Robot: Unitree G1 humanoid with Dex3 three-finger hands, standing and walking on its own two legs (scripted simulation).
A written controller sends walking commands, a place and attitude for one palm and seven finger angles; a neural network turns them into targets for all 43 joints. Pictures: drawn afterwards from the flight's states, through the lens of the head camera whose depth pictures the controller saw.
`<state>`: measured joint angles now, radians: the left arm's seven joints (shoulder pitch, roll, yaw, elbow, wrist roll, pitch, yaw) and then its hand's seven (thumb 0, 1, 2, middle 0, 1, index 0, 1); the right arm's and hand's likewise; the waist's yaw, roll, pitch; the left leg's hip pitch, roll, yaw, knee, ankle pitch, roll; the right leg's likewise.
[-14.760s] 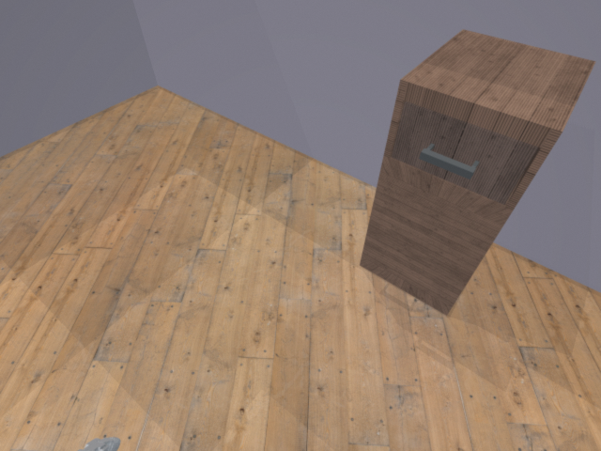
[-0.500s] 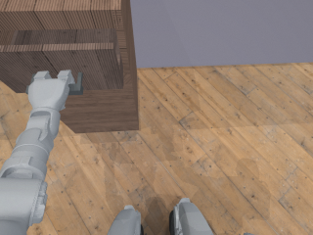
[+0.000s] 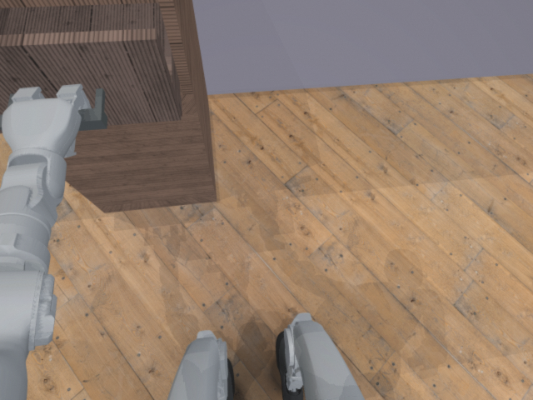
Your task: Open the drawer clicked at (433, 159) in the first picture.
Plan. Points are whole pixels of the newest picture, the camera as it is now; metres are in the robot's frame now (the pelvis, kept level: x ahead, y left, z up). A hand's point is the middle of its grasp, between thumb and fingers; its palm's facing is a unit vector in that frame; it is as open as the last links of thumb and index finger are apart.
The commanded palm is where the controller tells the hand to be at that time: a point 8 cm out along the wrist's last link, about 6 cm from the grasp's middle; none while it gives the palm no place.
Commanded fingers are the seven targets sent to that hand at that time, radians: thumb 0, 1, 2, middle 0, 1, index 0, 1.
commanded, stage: pull the drawer open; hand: left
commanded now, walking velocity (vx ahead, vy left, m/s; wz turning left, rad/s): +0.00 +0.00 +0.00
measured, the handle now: (56, 110) +0.55 +0.28 +0.01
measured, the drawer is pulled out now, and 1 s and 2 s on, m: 0.06 0.12 0.30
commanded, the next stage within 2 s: open the thumb to release the handle in 2.00 s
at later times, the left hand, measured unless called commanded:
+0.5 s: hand (62, 175) +0.45 +0.27 -0.01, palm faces -0.05 -0.06 -1.00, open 5.5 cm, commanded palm +0.43 +0.27 +0.03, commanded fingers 0.00 0.90 0.90 -0.40 -1.35 -0.40 -1.35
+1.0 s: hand (56, 178) +0.45 +0.28 -0.02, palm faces -0.09 -0.04 -1.00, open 5.4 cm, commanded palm +0.40 +0.27 +0.03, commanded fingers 0.00 0.90 0.90 -0.40 -1.35 -0.40 -1.35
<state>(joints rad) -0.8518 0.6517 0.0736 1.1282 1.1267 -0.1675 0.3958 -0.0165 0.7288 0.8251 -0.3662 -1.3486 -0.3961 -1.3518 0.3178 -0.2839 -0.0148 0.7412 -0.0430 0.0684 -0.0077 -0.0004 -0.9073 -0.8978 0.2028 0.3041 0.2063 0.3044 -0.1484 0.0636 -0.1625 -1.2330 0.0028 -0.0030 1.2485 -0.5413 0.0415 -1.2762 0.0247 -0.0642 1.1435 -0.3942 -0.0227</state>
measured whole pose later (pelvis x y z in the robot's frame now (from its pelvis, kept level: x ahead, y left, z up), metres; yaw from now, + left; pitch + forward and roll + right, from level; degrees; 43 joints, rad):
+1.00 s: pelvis +0.04 +0.00 +0.03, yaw -1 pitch +26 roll -2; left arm -0.48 0.52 0.10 0.85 1.10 -0.17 0.43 0.00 0.75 0.79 -0.34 -1.35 -0.42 -1.35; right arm 0.24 -0.25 -0.04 0.68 -0.05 0.14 -0.01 0.00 -0.91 -0.90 0.20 0.30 0.21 0.30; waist -0.06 0.05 -0.18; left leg -1.03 0.01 0.02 1.14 -0.57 0.04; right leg -1.10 0.04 -0.03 1.07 -0.43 -0.02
